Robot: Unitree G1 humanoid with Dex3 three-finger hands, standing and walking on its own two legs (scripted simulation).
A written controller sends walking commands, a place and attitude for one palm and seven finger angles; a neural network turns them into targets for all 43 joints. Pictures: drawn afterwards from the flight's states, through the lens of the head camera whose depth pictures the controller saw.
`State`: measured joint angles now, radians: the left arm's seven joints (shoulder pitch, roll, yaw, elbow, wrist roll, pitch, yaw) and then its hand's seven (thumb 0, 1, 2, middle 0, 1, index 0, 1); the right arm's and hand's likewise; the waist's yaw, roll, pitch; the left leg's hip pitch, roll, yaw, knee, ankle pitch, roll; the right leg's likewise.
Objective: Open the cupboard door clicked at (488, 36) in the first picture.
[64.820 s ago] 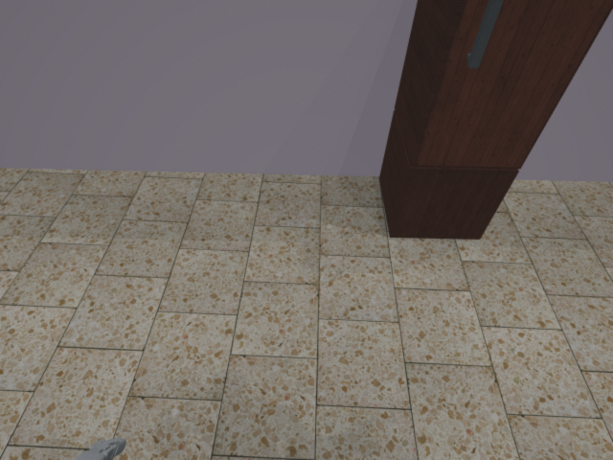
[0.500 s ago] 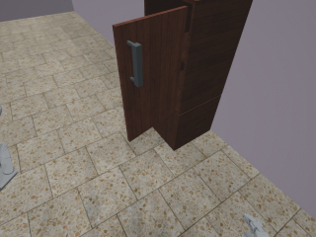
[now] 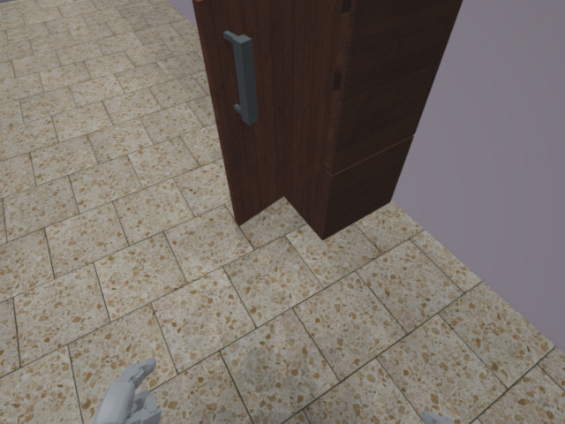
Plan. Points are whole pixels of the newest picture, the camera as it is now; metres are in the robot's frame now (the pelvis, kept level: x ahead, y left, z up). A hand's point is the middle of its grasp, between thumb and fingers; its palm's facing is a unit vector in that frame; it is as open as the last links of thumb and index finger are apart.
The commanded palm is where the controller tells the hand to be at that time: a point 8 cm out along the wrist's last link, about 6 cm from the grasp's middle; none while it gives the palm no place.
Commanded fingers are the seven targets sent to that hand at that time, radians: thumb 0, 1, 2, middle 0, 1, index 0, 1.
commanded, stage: let the arm hang, fingers relaxed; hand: left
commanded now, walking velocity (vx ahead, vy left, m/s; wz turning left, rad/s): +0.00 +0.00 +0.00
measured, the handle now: (240, 79) +0.68 +0.09 +0.13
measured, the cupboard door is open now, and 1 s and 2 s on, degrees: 99 99 99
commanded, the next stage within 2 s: look to check the result in 0.88 s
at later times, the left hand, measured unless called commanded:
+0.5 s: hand out of the picture +0.03 +0.21 -0.14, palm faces +0.02 -0.96 -0.28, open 7.3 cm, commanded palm none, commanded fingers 0.00 0.90 0.90 -0.20 -0.30 -0.20 -0.30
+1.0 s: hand out of the picture +0.04 +0.21 -0.14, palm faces +0.01 -0.97 -0.25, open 7.4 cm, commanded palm none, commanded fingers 0.00 0.90 0.90 -0.20 -0.30 -0.20 -0.30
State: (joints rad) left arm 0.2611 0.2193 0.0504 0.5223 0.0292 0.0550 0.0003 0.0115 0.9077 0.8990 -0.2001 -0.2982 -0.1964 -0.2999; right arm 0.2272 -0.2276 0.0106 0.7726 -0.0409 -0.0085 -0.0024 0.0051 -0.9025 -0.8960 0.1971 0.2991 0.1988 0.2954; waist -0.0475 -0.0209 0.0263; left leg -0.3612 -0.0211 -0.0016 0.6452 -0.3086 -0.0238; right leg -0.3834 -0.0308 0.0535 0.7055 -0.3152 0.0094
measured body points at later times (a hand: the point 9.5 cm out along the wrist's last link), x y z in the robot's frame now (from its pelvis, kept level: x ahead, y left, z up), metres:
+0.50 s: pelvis +0.00 +0.00 +0.02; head +0.01 -0.01 +0.47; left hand +0.03 +0.26 -0.12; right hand +0.01 -0.23 -0.14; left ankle +0.02 +0.14 -0.72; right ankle +0.01 -0.12 -0.72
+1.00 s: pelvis +0.00 +0.01 +0.03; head +0.02 +0.00 +0.48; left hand +0.04 +0.27 -0.12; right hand +0.02 -0.24 -0.13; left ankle +0.02 +0.14 -0.72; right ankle +0.01 -0.12 -0.72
